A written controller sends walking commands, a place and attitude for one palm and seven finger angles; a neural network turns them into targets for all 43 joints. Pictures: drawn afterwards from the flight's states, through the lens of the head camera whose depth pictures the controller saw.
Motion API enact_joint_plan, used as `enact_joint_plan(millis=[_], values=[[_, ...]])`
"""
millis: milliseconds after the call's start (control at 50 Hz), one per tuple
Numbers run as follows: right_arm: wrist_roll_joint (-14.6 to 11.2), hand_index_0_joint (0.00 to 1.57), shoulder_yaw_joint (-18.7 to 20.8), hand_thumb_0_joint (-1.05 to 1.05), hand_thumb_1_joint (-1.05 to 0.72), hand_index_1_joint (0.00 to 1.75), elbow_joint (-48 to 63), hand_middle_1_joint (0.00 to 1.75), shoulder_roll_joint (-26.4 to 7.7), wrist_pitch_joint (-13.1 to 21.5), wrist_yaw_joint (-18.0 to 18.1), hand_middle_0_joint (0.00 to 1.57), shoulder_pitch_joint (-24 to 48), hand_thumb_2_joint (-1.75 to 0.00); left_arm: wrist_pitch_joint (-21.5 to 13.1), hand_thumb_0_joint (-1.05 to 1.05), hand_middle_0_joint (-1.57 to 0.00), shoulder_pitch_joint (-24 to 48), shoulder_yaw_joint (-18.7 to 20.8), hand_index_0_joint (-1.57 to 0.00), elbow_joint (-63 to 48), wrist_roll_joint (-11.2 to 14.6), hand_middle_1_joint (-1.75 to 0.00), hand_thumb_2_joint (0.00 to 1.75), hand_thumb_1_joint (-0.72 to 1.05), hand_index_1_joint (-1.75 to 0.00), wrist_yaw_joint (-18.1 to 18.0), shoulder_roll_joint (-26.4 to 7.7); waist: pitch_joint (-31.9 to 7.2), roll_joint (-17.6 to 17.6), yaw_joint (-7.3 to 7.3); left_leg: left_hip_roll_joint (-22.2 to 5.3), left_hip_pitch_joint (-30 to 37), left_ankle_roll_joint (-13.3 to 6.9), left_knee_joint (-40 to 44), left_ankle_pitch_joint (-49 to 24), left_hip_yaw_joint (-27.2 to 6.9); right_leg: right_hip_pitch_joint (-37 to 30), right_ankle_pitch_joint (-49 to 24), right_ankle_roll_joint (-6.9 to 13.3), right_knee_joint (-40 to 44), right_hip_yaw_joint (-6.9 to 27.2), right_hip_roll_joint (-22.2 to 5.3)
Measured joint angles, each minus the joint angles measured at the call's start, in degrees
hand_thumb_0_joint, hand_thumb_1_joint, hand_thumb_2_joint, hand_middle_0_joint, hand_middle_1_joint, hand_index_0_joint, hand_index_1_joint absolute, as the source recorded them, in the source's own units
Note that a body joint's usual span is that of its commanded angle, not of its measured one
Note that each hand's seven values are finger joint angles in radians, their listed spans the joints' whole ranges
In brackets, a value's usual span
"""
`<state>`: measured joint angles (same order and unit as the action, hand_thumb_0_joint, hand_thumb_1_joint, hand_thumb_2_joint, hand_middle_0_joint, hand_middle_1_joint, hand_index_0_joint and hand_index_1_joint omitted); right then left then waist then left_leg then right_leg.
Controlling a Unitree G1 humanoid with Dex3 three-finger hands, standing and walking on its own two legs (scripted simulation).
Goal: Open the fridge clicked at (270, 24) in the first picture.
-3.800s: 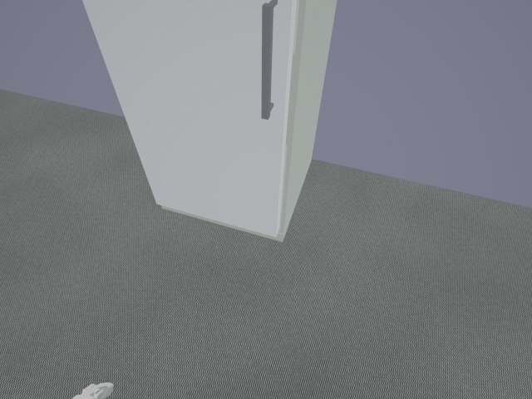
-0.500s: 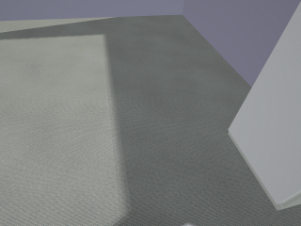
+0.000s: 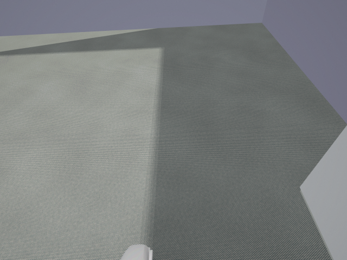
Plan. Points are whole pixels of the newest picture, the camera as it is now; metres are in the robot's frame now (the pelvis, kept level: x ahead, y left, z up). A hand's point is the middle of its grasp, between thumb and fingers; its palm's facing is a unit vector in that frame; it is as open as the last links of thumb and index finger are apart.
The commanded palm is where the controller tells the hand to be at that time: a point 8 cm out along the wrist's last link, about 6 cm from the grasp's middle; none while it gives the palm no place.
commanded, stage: walk to a spot facing it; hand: right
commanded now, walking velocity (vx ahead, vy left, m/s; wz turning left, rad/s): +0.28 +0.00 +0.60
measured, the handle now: out of the picture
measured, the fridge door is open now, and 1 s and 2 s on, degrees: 0 0 0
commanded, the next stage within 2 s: none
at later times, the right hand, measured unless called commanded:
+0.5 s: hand (208, 208) +0.32 -0.09 -0.19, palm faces -0.29 +0.95 -0.09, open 7.4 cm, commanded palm none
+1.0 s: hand (231, 181) +0.42 -0.18 -0.19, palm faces -0.45 +0.87 -0.22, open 7.4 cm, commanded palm none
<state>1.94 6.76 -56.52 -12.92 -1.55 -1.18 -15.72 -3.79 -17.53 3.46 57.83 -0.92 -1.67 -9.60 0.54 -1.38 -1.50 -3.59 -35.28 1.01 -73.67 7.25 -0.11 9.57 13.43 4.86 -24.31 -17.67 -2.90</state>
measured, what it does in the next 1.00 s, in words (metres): walks ahead, turning left: left foot, then right foot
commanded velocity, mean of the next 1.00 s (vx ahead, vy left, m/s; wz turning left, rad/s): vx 0.05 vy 0.00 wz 0.60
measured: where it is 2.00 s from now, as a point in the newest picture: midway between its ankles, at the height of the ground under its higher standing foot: outside the picture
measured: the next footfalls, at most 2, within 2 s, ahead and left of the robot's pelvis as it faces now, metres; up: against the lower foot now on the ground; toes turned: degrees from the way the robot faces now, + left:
left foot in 0.50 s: +0.24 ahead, +0.13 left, +0.00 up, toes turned +25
right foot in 0.92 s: +0.38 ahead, -0.08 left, +0.00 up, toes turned +27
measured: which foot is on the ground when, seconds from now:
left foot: up 0.00-0.48, down 0.50-0.92, up 0.94-1.00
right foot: down 0.00-0.50, up 0.52-0.90, down 0.92-1.00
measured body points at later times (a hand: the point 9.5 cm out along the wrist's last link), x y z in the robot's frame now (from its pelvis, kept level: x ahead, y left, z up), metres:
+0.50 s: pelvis +0.16 +0.03 -0.02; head +0.21 +0.02 +0.42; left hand +0.00 +0.18 -0.16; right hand +0.34 -0.14 -0.18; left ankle +0.21 +0.12 -0.74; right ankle +0.03 -0.04 -0.73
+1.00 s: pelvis +0.25 -0.03 -0.02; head +0.29 -0.04 +0.43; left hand +0.25 +0.25 -0.13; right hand +0.45 -0.22 -0.17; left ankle +0.18 +0.09 -0.70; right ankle +0.34 -0.10 -0.74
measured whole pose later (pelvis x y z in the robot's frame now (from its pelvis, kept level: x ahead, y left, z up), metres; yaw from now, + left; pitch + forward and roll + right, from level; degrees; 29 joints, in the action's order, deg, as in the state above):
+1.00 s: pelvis +0.25 -0.03 -0.02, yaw +35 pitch -1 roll +1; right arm 1.3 5.8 -51.8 -14.9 -3.3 -0.1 -12.7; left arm 0.6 -5.4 1.3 48.7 -1.4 -0.6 -9.5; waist 3.9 -3.1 -3.6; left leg 2.9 -26.7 2.3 -56.1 26.5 -4.2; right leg 18.6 15.7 0.5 -35.2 -6.6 -4.4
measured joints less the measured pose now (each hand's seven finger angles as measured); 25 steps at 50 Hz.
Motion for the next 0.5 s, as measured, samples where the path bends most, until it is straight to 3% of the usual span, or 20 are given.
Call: enact_joint_plan(millis=[160,320,440,500], values=[[0.0,0.2,0.0,0.0,-0.91,0.3,0.9,0.3,1.2,-1.6,-0.3,0.2,2.6,-0.9,-0.1,0.0,-0.2,-6.3,-0.5,-0.2,2.8,0.1,-0.3,0.89,0.92,-0.3,0.0,1.5,-0.6,0.1,2.24,-2.0,-2.7,1.3,4.8,-2.8,0.6,-5.6,3.7,0.7,2.7,-5.8,1.6],[-0.2,0.2,-1.4,0.01,-0.91,0.3,1.4,0.3,4.0,-2.2,-0.4,0.2,6.3,-0.9,0.4,0.0,-0.2,-10.3,-1.7,-0.2,4.8,-0.6,-0.3,0.89,0.91,-0.3,-0.1,4.4,1.6,0.7,4.54,-2.3,-0.1,0.8,14.5,1.4,4.7,-10.0,8.4,-1.3,2.7,-10.1,-0.1],[-0.2,0.2,-2.4,0.01,-0.91,0.3,2.9,0.3,5.5,-0.8,-0.4,0.2,10.3,-0.9,1.8,0.0,-0.2,-10.7,-1.4,-0.2,4.9,-0.9,-0.3,0.89,0.9,-0.3,0.4,5.3,4.5,1.6,5.28,1.6,4.9,-1.7,28.3,7.1,10.2,-11.4,13.3,-3.9,-1.6,-13.1,-3.9],[0.0,0.2,-2.9,0.01,-0.91,0.3,3.6,0.3,5.2,1.4,-0.5,0.2,10.1,-0.9,2.7,0.0,-0.2,-11.1,-0.8,-0.2,4.3,-0.3,-0.3,0.89,0.9,-0.3,1.0,5.1,4.6,0.9,4.26,3.8,11.2,-3.7,37.6,2.4,12.0,-8.6,15.4,-5.5,-14.6,-13.0,-7.4]])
